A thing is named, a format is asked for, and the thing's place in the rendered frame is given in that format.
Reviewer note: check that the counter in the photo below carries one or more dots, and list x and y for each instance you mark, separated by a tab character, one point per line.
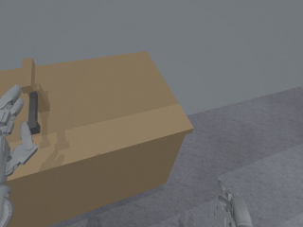
110	128

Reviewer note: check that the robot left forearm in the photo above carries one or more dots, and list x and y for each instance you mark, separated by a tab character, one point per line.
6	205

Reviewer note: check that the left robot hand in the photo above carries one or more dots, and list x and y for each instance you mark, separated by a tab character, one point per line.
10	106

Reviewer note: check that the right robot hand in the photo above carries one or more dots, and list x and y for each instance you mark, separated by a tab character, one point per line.
236	212

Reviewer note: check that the tap lever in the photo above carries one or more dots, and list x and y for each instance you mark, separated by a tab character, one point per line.
33	113

